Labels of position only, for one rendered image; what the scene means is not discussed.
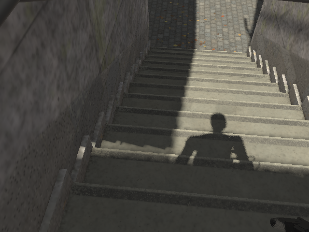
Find stairs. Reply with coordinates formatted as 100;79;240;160
83;46;309;204

